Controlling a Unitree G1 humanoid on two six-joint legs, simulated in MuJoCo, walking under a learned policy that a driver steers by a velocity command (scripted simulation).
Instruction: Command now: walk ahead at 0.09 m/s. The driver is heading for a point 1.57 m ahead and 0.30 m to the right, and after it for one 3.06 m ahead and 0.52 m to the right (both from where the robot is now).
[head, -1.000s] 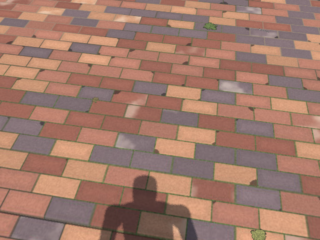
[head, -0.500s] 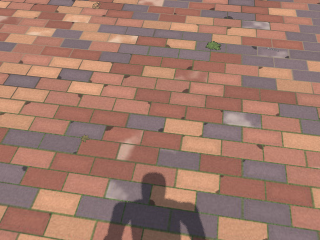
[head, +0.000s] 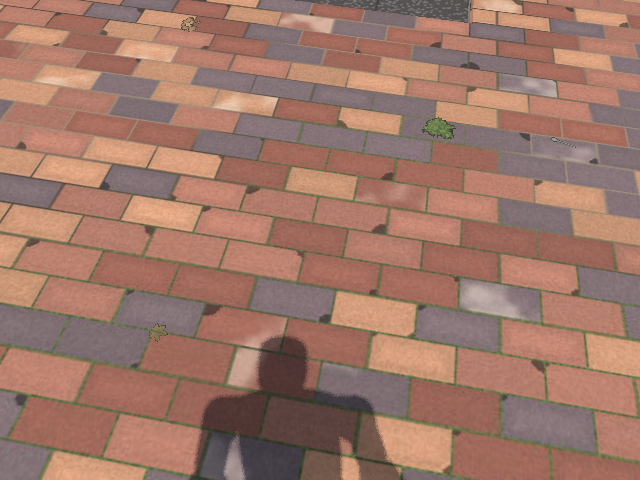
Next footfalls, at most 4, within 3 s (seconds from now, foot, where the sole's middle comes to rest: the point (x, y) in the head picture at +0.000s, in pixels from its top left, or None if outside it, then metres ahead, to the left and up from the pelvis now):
0.20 right None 0.05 -0.13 -0.77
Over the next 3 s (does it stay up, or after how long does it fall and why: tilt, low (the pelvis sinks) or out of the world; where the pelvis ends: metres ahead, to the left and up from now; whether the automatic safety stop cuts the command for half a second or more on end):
stays up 0.08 -0.05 0.00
